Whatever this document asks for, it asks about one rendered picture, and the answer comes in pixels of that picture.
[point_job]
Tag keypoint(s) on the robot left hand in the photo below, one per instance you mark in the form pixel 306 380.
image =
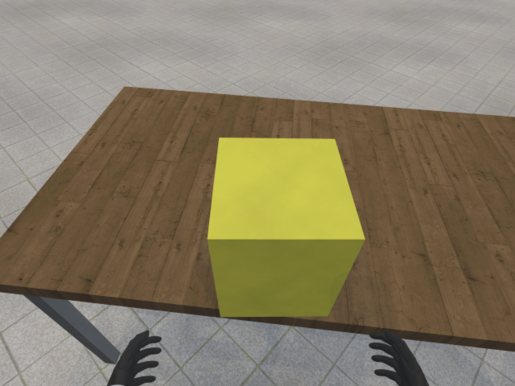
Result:
pixel 128 367

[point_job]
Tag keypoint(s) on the robot right hand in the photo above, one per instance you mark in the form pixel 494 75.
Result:
pixel 408 372

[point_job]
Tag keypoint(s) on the table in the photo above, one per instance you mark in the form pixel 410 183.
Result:
pixel 123 220

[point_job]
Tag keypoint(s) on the carton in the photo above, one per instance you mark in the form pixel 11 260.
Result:
pixel 283 231

